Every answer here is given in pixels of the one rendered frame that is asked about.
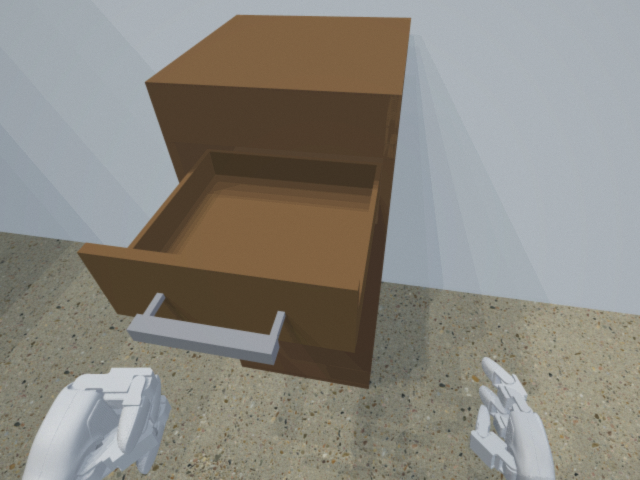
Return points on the handle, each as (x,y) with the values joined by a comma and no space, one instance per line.
(202,338)

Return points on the robot left hand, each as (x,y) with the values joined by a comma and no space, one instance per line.
(118,409)

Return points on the cabinet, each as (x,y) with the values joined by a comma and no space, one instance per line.
(311,86)

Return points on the robot right hand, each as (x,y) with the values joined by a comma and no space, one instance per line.
(523,430)

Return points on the drawer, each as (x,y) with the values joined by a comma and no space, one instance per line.
(245,235)

